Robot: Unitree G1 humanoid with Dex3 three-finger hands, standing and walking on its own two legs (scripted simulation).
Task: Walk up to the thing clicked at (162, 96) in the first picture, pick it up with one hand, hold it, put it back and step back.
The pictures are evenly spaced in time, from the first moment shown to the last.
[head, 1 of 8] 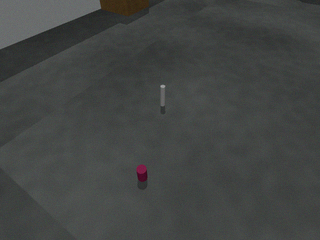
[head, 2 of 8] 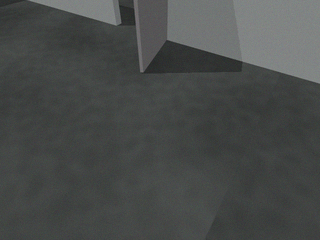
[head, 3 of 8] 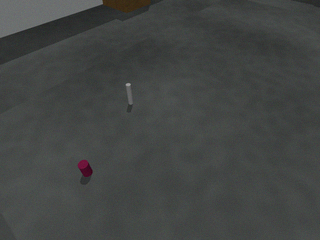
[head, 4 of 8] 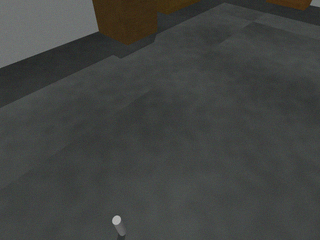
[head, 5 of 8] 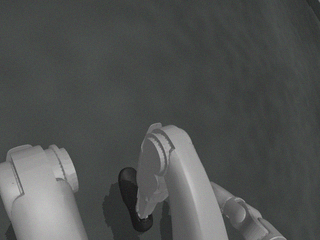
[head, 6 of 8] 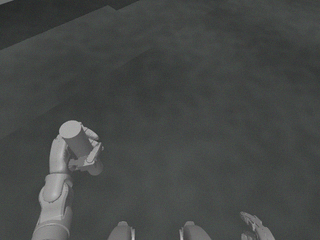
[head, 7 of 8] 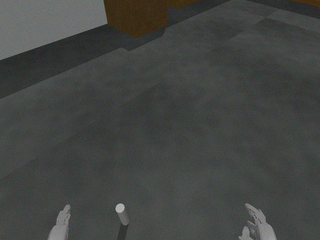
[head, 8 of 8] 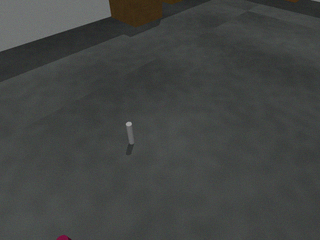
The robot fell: no
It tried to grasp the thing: yes
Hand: left
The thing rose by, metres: 0.68
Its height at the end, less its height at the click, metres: +0.00
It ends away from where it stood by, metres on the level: 0.02
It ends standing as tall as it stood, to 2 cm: yes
